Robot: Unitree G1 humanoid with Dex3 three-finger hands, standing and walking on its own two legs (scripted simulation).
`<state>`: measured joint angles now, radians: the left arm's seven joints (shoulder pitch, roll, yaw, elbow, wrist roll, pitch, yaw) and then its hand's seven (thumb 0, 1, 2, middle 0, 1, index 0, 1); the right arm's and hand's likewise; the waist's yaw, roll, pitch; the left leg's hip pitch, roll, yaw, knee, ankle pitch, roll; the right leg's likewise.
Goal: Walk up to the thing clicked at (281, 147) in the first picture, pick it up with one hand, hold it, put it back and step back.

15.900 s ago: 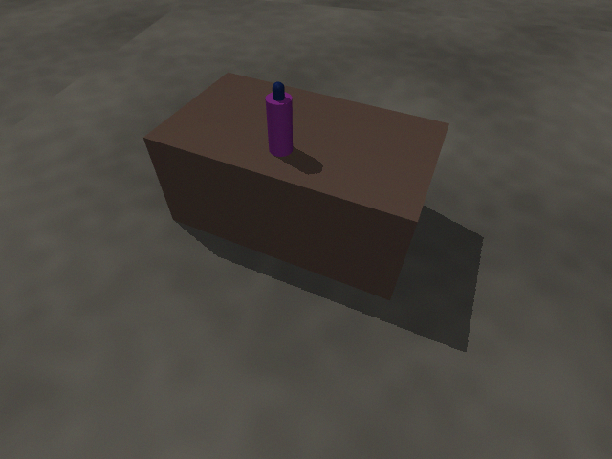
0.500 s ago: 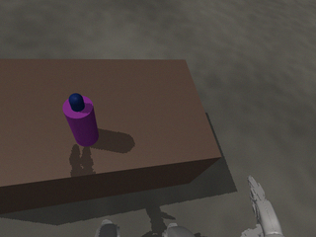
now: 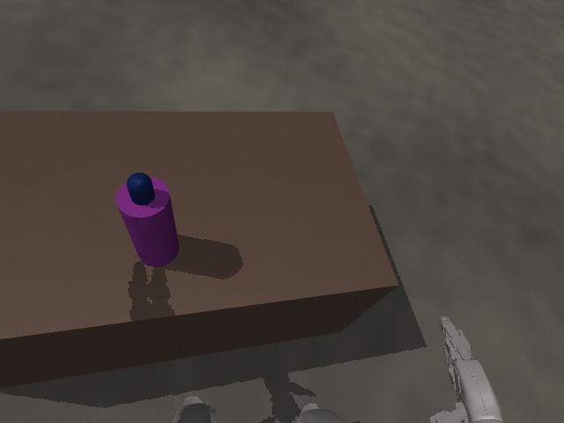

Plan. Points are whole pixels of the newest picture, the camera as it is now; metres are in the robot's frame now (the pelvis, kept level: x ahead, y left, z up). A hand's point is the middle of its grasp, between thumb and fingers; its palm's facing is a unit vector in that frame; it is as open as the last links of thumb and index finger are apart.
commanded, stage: go down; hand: left
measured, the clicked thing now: (149, 218) +0.49 +0.20 -0.13
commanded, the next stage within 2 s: approach in 0.10 s
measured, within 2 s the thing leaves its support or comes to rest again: neither
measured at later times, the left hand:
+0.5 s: hand out of the picture +0.40 +0.36 +0.02, palm faces +0.17 -0.98 +0.04, open 17.7 cm
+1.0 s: hand (121, 253) +0.44 +0.25 -0.17, palm faces +0.14 -0.99 +0.07, open 17.7 cm
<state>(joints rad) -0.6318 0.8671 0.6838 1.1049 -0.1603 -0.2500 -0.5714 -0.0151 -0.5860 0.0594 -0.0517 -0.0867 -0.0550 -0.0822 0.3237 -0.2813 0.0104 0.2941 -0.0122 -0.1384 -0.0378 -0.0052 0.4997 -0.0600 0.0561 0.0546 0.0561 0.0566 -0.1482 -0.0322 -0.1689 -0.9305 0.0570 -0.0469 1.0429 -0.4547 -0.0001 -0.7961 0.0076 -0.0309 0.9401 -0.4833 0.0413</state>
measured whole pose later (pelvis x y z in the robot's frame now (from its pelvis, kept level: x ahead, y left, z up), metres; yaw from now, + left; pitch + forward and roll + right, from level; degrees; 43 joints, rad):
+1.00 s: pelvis -0.06 -0.01 -0.12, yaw -4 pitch +31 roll -8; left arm -0.70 0.72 0.65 1.23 -0.10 -0.64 -0.32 -0.01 -0.60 0.06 -0.03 -0.10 -0.04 -0.08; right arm 0.38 -0.30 -0.03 -0.19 -0.09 -0.15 0.06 -0.01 0.53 -0.05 0.06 0.06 0.06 0.06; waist -0.34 -0.07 -0.15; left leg -1.55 0.07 -0.10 1.55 -0.55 -0.01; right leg -1.42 0.04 -0.06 1.47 -0.61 0.03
